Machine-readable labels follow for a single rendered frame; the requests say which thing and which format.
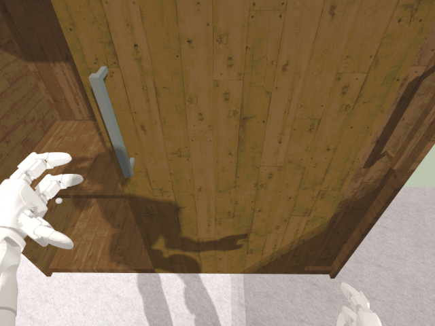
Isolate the robot left hand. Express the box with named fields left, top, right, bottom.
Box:
left=0, top=152, right=84, bottom=249

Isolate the robot left forearm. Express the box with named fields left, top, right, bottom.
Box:
left=0, top=226, right=26, bottom=326

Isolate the handle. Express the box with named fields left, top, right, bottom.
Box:
left=389, top=93, right=435, bottom=169
left=88, top=67, right=135, bottom=178

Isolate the robot right hand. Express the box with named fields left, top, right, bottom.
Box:
left=336, top=283, right=382, bottom=326

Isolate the wardrobe door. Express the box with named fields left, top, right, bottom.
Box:
left=51, top=0, right=435, bottom=274
left=306, top=20, right=435, bottom=266

